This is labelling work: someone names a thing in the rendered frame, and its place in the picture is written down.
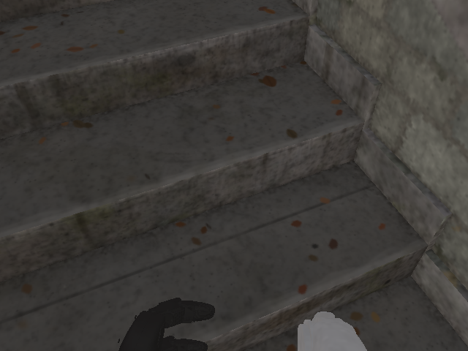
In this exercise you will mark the right robot thigh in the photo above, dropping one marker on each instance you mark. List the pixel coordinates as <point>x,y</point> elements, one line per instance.
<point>328,334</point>

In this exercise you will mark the right robot shin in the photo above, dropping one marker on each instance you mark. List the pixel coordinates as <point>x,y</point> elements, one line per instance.
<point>323,314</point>

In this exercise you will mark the robot left hand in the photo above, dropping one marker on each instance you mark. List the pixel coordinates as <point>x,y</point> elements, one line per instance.
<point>147,331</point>

